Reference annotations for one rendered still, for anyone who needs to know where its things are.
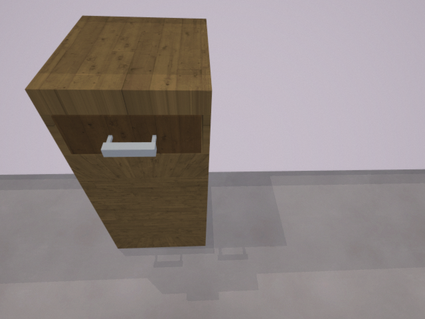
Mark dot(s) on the drawer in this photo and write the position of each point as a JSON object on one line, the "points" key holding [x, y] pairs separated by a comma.
{"points": [[85, 134]]}

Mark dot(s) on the cabinet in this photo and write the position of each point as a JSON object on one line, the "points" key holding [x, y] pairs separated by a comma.
{"points": [[135, 66]]}

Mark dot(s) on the handle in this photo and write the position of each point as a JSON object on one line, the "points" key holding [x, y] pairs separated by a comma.
{"points": [[129, 149]]}

